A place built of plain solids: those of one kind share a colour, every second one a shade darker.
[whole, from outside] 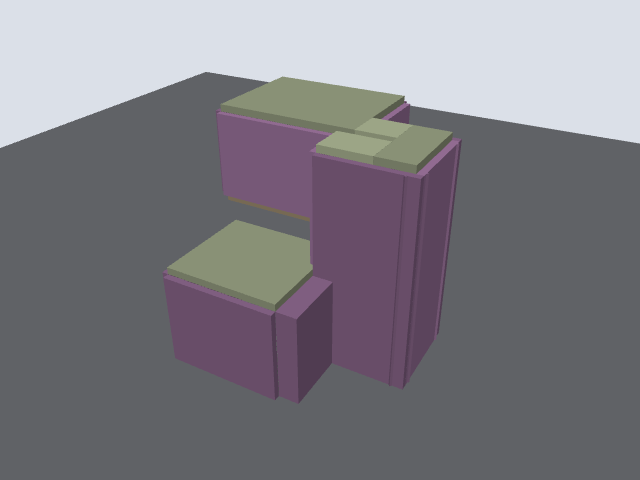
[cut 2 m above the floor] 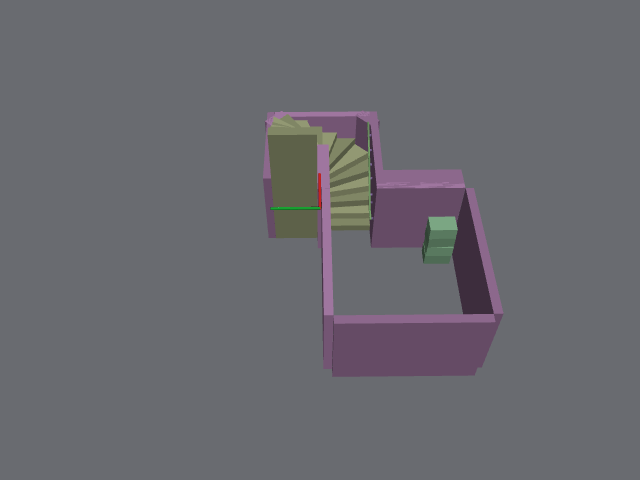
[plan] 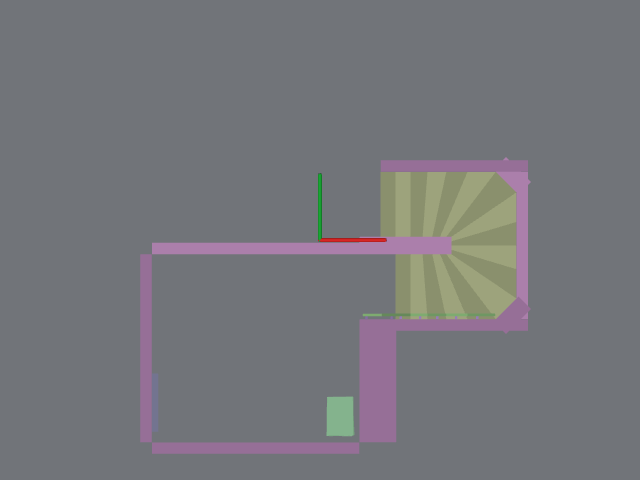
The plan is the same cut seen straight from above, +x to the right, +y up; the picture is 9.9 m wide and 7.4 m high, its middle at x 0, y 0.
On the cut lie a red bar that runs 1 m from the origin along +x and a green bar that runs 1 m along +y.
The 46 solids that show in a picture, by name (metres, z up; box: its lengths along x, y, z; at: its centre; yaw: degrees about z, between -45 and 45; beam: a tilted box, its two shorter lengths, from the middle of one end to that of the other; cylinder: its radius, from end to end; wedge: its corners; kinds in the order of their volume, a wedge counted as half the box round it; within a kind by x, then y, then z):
{
 "wall_1": {"box": [0.18, 3.07, 2.38], "at": [-3.12, 1.58, 4.62]},
 "wall_2": {"box": [0.18, 2.9, 2.65], "at": [-2.68, -1.67, 1.27]},
 "wall_3": {"box": [3.96, 0.18, 2.38], "at": [-1.05, -0.04, 4.62]},
 "wall_4": {"box": [3.2, 0.18, 2.65], "at": [-0.99, -3.21, 1.27]},
 "wall_5": {"box": [3.2, 0.18, 2.65], "at": [-0.99, -0.13, 1.27]},
 "wall_6": {"box": [0.18, 1.0, 3.22], "at": [0.52, -0.72, 4.2]},
 "wall_7": {"box": [0.18, 1.9, 2.65], "at": [0.7, -2.17, 1.27]},
 "wall_8": {"box": [0.57, 1.9, 2.65], "at": [0.89, -2.17, 1.27]},
 "wall_9": {"box": [0.18, 2.07, 2.38], "at": [1.03, 2.08, 4.62]},
 "wall_10": {"box": [1.42, 0.27, 6.11], "at": [1.32, -0.09, 2.76]},
 "wall_11": {"box": [2.6, 0.18, 5.86], "at": [1.91, -1.31, 2.88]},
 "wall_12": {"box": [2.27, 0.18, 5.86], "at": [2.07, 1.14, 2.88]},
 "wall_13": {"box": [0.55, 0.27, 6.11], "at": [2.96, -1.16, 2.76], "yaw": 45.0},
 "wall_14": {"box": [0.55, 0.27, 6.11], "at": [2.96, 0.99, 2.76], "yaw": -45.0},
 "wall_15": {"box": [0.18, 2.27, 5.86], "at": [3.12, -0.09, 2.88]},
 "tread_1": {"wedge": [[0.93, 0.05, -0.05], [0.93, 0.05, 3.22], [0.93, 1.05, -0.05], [0.93, 1.05, 3.23], [1.17, 0.05, -0.05], [1.17, 0.05, 3.22], [1.17, 1.05, -0.05], [1.17, 1.05, 3.23]]},
 "tread_2": {"wedge": [[1.16, -0.22, -0.05], [1.16, -0.22, 0.18], [1.17, -1.22, -0.05], [1.17, -1.22, 0.18], [1.4, -1.22, -0.05], [1.4, -1.22, 0.18], [1.4, -0.22, -0.05], [1.4, -0.22, 0.18]]},
 "tread_3": {"wedge": [[1.16, 0.05, -0.05], [1.16, 0.05, 3.03], [1.16, 1.05, -0.05], [1.16, 1.05, 3.03], [1.39, 0.05, -0.05], [1.39, 0.05, 3.03], [1.4, 1.05, -0.05], [1.4, 1.05, 3.03]]},
 "tread_4": {"wedge": [[1.39, -1.22, -0.05], [1.39, -1.22, 0.37], [1.39, -0.22, -0.05], [1.39, -0.22, 0.36], [1.58, -0.22, -0.05], [1.58, -0.22, 0.36], [1.66, -1.22, -0.05], [1.66, -1.22, 0.37]]},
 "tread_5": {"wedge": [[1.39, 0.05, -0.05], [1.39, 0.05, 2.84], [1.39, 1.05, -0.05], [1.39, 1.05, 2.84], [1.58, 0.05, -0.05], [1.58, 0.05, 2.84], [1.66, 1.05, -0.05], [1.66, 1.05, 2.84]]},
 "tread_6": {"wedge": [[1.58, -0.22, -0.05], [1.58, -0.22, 0.56], [1.66, -1.22, -0.05], [1.66, -1.22, 0.56], [1.74, -0.22, -0.05], [1.74, -0.22, 0.56], [1.95, -1.22, -0.05], [1.95, -1.22, 0.56]]},
 "tread_7": {"wedge": [[1.58, 0.05, -0.05], [1.58, 0.05, 2.65], [1.65, 1.05, -0.05], [1.65, 1.05, 2.65], [1.73, 0.05, -0.05], [1.73, 0.05, 2.65], [1.95, 1.05, -0.05], [1.95, 1.05, 2.65]]},
 "tread_8": {"wedge": [[1.73, -0.22, -0.05], [1.73, -0.22, 0.75], [1.85, -0.22, -0.05], [1.85, -0.22, 0.75], [1.95, -1.22, -0.05], [1.95, -1.22, 0.75], [2.28, -1.22, -0.05], [2.28, -1.22, 0.75]]},
 "tread_9": {"wedge": [[1.73, 0.05, -0.05], [1.73, 0.05, 2.46], [1.85, 0.05, -0.05], [1.85, 0.05, 2.46], [1.94, 1.05, -0.05], [1.94, 1.05, 2.46], [2.27, 1.05, -0.05], [2.27, 1.05, 2.46]]},
 "tread_10": {"wedge": [[1.85, -0.22, -0.05], [1.85, -0.22, 0.94], [1.95, -0.22, -0.05], [1.95, -0.22, 0.94], [2.27, -1.22, -0.05], [2.27, -1.22, 0.94], [2.71, -1.22, -0.05], [2.71, -1.22, 0.94]]},
 "tread_11": {"wedge": [[1.85, 0.05, -0.05], [1.85, 0.05, 2.27], [1.95, 0.05, -0.05], [1.95, 0.05, 2.27], [2.27, 1.05, -0.05], [2.27, 1.05, 2.27], [2.71, 1.05, -0.05], [2.71, 1.05, 2.27]]},
 "tread_12": {"wedge": [[1.94, 0.05, -0.05], [1.94, 0.05, 2.08], [2.03, 0.05, -0.05], [2.03, 0.05, 2.08], [2.71, 1.05, -0.05], [2.71, 1.05, 2.08], [3.03, 0.73, -0.05], [3.03, 0.73, 2.08]]},
 "tread_13": {"wedge": [[1.95, -0.22, -0.05], [1.95, -0.22, 1.13], [2.03, -0.22, -0.05], [2.03, -0.22, 1.13], [2.71, -1.22, -0.05], [2.71, -1.22, 1.13], [3.03, -0.9, -0.05], [3.03, -0.9, 1.13]]},
 "tread_14": {"wedge": [[2.03, -0.22, -0.05], [2.03, -0.22, 1.32], [2.03, -0.15, -0.05], [2.03, -0.15, 1.32], [3.03, -0.9, -0.05], [3.03, -0.9, 1.32], [3.03, -0.45, -0.05], [3.03, -0.45, 1.32]]},
 "tread_15": {"wedge": [[2.03, -0.15, -0.05], [2.03, -0.15, 1.51], [2.03, -0.08, -0.05], [2.03, -0.08, 1.51], [3.03, -0.45, -0.05], [3.03, -0.45, 1.51], [3.03, -0.08, -0.05], [3.03, -0.08, 1.51]]},
 "tread_16": {"wedge": [[2.03, -0.08, -0.05], [2.03, -0.08, 1.7], [2.03, -0.02, -0.05], [2.03, -0.02, 1.7], [3.03, -0.08, -0.05], [3.03, -0.08, 1.7], [3.03, 0.28, -0.05], [3.03, 0.28, 1.7]]},
 "tread_17": {"wedge": [[2.03, -0.02, -0.05], [2.03, -0.02, 1.89], [2.03, 0.05, -0.05], [2.03, 0.05, 1.89], [3.03, 0.28, -0.05], [3.03, 0.28, 1.89], [3.03, 0.74, -0.05], [3.03, 0.74, 1.89]]},
 "roof_1": {"box": [3.96, 3.07, 0.2], "at": [-1.05, 1.58, 5.91]},
 "roof_2": {"box": [3.2, 2.9, 0.2], "at": [-0.99, -1.67, 2.7]},
 "roof_3": {"box": [1.42, 1.0, 0.2], "at": [1.32, -0.72, 5.91]},
 "roof_4": {"box": [1.09, 1.0, 0.2], "at": [1.48, 0.55, 5.91]},
 "roof_5": {"box": [1.0, 2.27, 0.2], "at": [2.53, -0.09, 5.91]},
 "floor_1": {"box": [3.96, 3.07, 0.23], "at": [-1.05, 1.58, 3.31]},
 "crate_1": {"box": [0.4, 0.6, 0.3], "at": [0.3, -2.73, 0.45], "yaw": -0.6},
 "crate_2": {"box": [0.4, 0.6, 0.3], "at": [0.31, -2.72, 1.05], "yaw": 0.6},
 "crate_3": {"box": [0.4, 0.6, 0.35], "at": [0.32, -2.72, 0.12], "yaw": -0.7},
 "crate_4": {"box": [0.4, 0.6, 0.3], "at": [0.32, -2.72, 0.75], "yaw": 2.6},
 "radiator_1": {"box": [0.1, 0.9, 0.7], "at": [-2.54, -2.51, 0.5]},
 "guard_rail_1": {"wedge": [[0.95, -1.18, 0.92], [0.95, -1.18, 0.97], [0.95, -1.13, 0.92], [0.95, -1.13, 0.97], [1.39, -1.18, 1.29], [1.39, -1.18, 1.34], [1.39, -1.13, 1.29], [1.39, -1.13, 1.34]]},
 "guard_rail_2": {"wedge": [[1.95, -1.18, 1.67], [1.95, -1.18, 1.72], [1.95, -1.13, 1.67], [1.95, -1.13, 1.72], [2.27, -1.18, 1.86], [2.27, -1.18, 1.91], [2.27, -1.13, 1.86], [2.27, -1.13, 1.91]]},
 "guard_rail_3": {"wedge": [[2.27, -1.18, 1.87], [2.27, -1.18, 1.91], [2.27, -1.13, 1.87], [2.27, -1.13, 1.91], [2.7, -1.18, 2.06], [2.7, -1.18, 2.1], [2.7, -1.13, 2.06], [2.7, -1.13, 2.1]]}
}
